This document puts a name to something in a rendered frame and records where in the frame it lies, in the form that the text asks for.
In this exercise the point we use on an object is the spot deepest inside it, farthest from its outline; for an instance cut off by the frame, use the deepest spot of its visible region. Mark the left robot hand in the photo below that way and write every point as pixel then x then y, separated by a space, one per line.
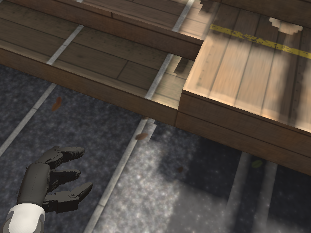
pixel 41 178

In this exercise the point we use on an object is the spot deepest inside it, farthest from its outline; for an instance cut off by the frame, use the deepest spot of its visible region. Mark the robot left forearm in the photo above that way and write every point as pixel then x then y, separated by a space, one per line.
pixel 24 218

